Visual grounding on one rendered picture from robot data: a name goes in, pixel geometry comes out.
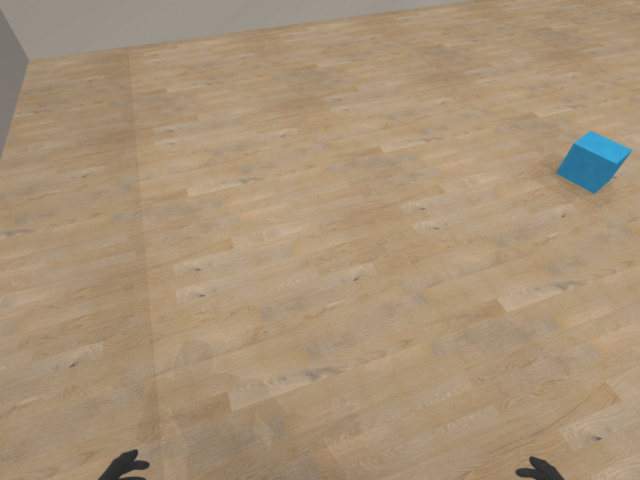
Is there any carton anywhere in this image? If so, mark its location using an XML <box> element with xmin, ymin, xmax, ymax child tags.
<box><xmin>556</xmin><ymin>131</ymin><xmax>632</xmax><ymax>194</ymax></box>

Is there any left robot hand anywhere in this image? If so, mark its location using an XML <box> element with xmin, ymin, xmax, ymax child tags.
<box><xmin>98</xmin><ymin>449</ymin><xmax>150</xmax><ymax>480</ymax></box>

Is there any right robot hand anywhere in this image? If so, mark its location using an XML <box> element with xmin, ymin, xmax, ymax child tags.
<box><xmin>516</xmin><ymin>456</ymin><xmax>564</xmax><ymax>480</ymax></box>

